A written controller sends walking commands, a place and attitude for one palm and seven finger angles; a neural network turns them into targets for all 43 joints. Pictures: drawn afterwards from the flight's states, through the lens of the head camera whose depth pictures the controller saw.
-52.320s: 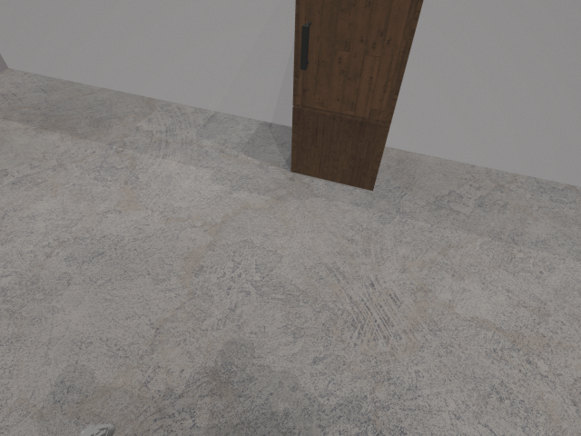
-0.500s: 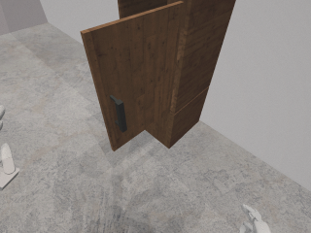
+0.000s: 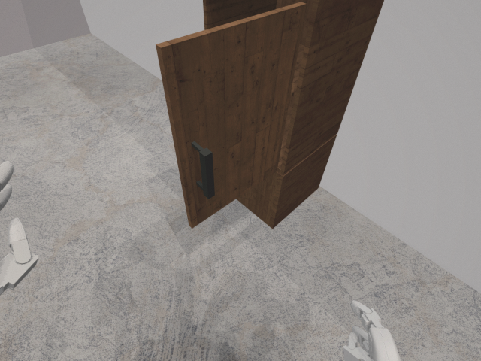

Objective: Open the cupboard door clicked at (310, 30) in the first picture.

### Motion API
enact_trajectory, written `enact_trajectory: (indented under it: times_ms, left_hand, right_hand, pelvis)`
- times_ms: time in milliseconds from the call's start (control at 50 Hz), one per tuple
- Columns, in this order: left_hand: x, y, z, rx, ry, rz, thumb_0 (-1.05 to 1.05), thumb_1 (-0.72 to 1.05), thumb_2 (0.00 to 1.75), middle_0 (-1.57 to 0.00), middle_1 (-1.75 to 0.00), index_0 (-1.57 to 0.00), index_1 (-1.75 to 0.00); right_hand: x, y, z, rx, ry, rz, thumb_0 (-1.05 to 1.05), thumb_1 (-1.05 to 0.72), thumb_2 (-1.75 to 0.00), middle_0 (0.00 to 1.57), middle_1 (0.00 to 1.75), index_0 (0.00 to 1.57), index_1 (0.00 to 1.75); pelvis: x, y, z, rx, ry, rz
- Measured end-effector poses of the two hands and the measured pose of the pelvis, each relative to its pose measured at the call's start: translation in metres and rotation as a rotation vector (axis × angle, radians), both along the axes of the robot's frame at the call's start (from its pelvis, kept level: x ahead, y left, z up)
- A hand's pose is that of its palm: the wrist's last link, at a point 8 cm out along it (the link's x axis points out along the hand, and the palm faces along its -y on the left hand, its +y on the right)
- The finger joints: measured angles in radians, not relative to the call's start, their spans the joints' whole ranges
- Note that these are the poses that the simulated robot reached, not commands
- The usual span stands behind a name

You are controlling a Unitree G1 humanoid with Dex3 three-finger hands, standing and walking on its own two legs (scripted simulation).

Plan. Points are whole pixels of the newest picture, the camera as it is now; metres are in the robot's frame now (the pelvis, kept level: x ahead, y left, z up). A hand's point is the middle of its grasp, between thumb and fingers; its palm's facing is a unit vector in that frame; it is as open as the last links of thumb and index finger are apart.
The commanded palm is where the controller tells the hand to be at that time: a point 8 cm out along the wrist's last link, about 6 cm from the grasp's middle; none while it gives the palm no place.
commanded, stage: stop stepping back and stand still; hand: left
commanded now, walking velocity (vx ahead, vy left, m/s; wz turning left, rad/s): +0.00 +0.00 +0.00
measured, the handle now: (202, 170) +0.58 +0.13 -0.08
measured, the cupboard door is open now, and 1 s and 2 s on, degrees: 87 87 87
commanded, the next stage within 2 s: let the arm hang, fingers relaxed in 0.28 s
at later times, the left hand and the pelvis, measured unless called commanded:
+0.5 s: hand (71, 308) +0.19 +0.28 +0.00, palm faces +0.17 -0.87 -0.47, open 7.4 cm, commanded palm none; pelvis -0.02 +0.02 +0.00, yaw +2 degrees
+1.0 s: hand out of the picture -0.06 +0.21 -0.17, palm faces +0.04 -0.97 -0.26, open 7.3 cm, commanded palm none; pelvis -0.01 +0.00 +0.00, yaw +2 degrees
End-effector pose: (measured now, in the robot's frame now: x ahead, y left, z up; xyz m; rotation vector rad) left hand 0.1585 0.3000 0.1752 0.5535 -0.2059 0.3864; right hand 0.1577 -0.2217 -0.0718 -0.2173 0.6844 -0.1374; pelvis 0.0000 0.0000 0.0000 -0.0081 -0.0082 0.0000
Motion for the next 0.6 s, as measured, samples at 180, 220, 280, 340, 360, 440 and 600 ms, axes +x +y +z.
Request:
enact_trajectory:
  times_ms: [180, 220, 280, 340, 360, 440, 600]
  left_hand:
    - [-0.007, 0.011, -0.006, -0.041, 0.009, 0.038, 0.02, 0.89, 0.9, -0.21, -0.3, -0.21, -0.3]
    - [-0.007, 0.013, -0.006, -0.042, 0.01, 0.04, 0.02, 0.89, 0.9, -0.21, -0.3, -0.21, -0.3]
    - [-0.006, 0.014, -0.006, -0.041, 0.013, 0.036, 0.02, 0.89, 0.9, -0.21, -0.3, -0.21, -0.3]
    - [-0.005, 0.014, -0.005, -0.034, 0.017, 0.026, 0.02, 0.89, 0.9, -0.21, -0.3, -0.21, -0.3]
    - [-0.005, 0.014, -0.004, -0.031, 0.019, 0.023, 0.02, 0.89, 0.9, -0.21, -0.3, -0.21, -0.3]
    - [0.009, 0.018, -0.052, -0.069, 0.206, -0.001, 0.01, 0.89, 0.9, -0.2, -0.3, -0.2, -0.3]
    - [-0.056, -0.024, -0.268, -0.415, 1.125, 0.081, 0.01, 0.9, 0.9, -0.2, -0.29, -0.19, -0.3]
  right_hand:
    - [0.0, 0.003, 0.005, -0.029, 0.007, 0.012, 0.01, -0.91, -0.9, 0.2, 0.3, 0.2, 0.3]
    - [-0.002, 0.003, 0.004, -0.034, 0.014, 0.009, 0.01, -0.91, -0.9, 0.2, 0.3, 0.2, 0.3]
    - [-0.005, 0.003, 0.004, -0.036, 0.024, 0.002, 0.01, -0.91, -0.9, 0.2, 0.3, 0.2, 0.3]
    - [-0.008, 0.004, 0.003, -0.036, 0.031, -0.005, 0.01, -0.91, -0.9, 0.2, 0.3, 0.2, 0.3]
    - [-0.009, 0.004, 0.003, -0.035, 0.033, -0.007, 0.01, -0.91, -0.9, 0.2, 0.3, 0.2, 0.3]
    - [-0.013, 0.0, -0.017, -0.001, 0.091, 0.04, 0.01, -0.91, -0.9, 0.2, 0.3, 0.2, 0.3]
    - [-0.062, -0.022, -0.053, -0.001, 0.355, -0.005, 0.01, -0.91, -0.9, 0.2, 0.3, 0.2, 0.3]
  pelvis:
    - [-0.005, 0.007, 0.003, -0.007, 0.004, 0.008]
    - [-0.005, 0.009, 0.003, -0.008, 0.004, 0.01]
    - [-0.005, 0.01, 0.003, -0.009, 0.006, 0.011]
    - [-0.006, 0.012, 0.004, -0.009, 0.007, 0.012]
    - [-0.006, 0.012, 0.004, -0.008, 0.007, 0.011]
    - [-0.01, 0.016, 0.0, -0.01, 0.026, 0.029]
    - [-0.02, 0.014, -0.006, 0.009, 0.004, 0.023]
